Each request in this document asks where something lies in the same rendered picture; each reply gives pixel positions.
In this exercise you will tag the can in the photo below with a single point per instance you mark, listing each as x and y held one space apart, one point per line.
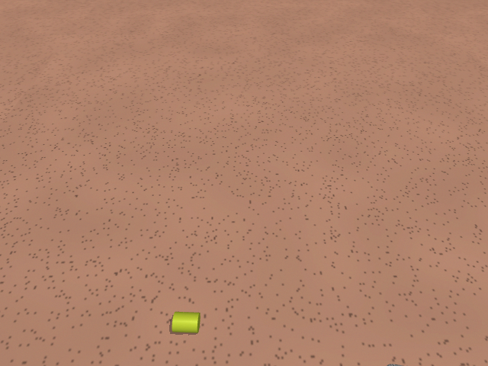
186 322

